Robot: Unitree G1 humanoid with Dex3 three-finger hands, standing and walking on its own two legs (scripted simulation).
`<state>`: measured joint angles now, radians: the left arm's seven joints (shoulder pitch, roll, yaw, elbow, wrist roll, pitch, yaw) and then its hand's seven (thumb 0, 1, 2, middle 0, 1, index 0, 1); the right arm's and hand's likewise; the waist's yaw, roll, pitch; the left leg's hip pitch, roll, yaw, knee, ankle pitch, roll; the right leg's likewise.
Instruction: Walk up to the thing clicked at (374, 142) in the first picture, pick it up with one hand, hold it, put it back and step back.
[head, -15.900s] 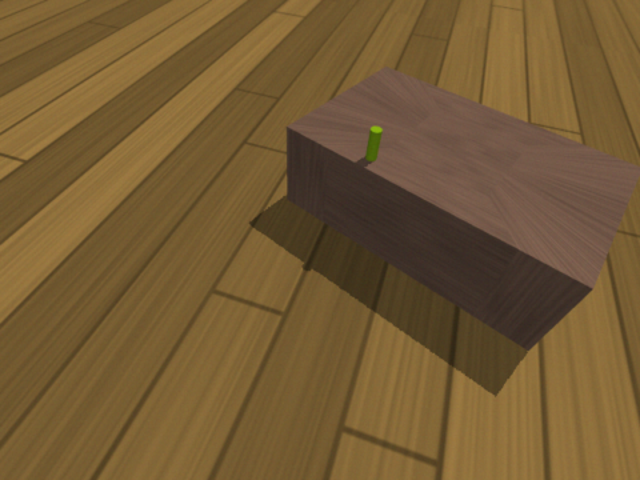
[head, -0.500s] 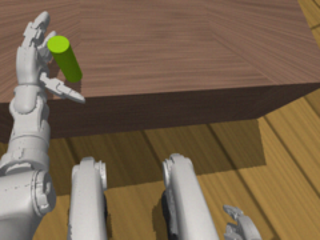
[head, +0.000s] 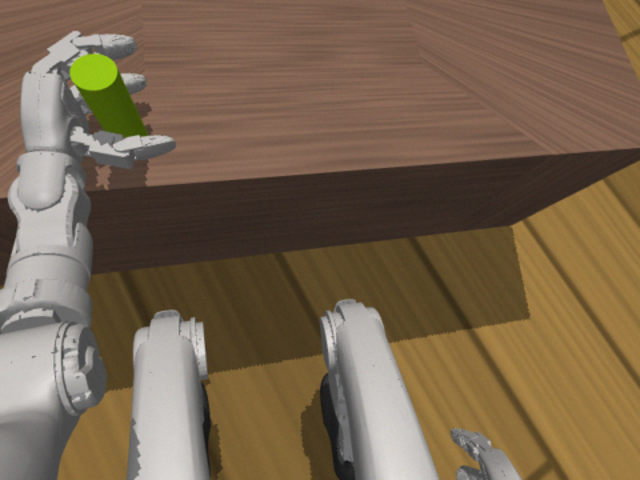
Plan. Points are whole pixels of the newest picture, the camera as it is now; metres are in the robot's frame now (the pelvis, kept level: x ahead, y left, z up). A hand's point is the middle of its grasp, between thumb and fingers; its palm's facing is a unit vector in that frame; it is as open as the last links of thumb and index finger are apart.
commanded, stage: close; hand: left
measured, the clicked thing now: (115, 110) +0.52 +0.18 +0.01
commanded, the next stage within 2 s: settle in 0.16 s
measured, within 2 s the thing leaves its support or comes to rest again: leaves its support in 0.54 s
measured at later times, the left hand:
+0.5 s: hand (120, 109) +0.53 +0.17 +0.01, palm faces -0.01 -1.00 -0.06, open 5.6 cm
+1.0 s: hand (72, 49) +0.53 +0.19 +0.09, palm faces +0.01 -1.00 -0.04, open 5.4 cm
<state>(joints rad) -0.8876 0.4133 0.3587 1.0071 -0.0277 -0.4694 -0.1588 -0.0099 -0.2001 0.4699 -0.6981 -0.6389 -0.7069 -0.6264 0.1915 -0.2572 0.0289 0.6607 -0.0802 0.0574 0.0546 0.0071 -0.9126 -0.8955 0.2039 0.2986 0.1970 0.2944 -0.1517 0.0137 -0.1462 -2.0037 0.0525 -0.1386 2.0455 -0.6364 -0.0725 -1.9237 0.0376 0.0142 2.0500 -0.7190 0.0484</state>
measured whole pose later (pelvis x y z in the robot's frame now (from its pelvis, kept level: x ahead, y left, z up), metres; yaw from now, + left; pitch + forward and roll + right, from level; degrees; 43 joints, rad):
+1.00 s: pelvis +0.01 +0.00 +0.07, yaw +0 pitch +33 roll -4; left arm -0.87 0.42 0.33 0.93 -0.06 -0.35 -0.18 0.00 0.12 1.13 -1.01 -1.16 -1.03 -1.15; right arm 0.22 -0.26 0.02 0.64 -0.04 0.06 0.02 0.01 -0.87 -0.89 0.20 0.30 0.20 0.29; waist -0.14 0.02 -0.17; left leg -1.81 0.06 -0.12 1.84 -0.62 -0.06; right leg -1.72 0.02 0.01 1.83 -0.69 0.05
